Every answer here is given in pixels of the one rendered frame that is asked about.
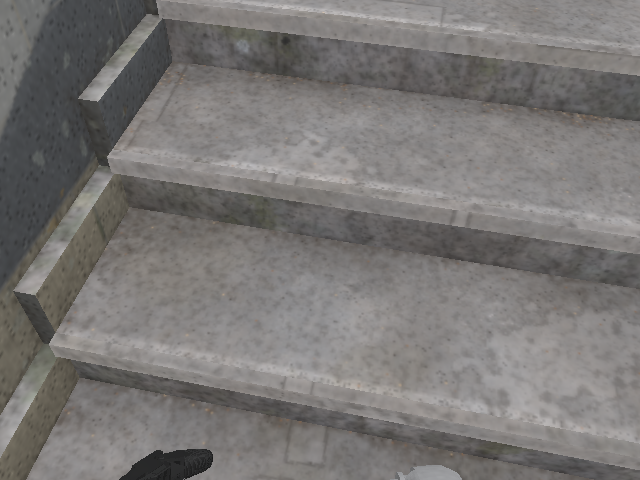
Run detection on left robot hand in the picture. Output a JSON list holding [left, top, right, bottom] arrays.
[[119, 449, 213, 480]]

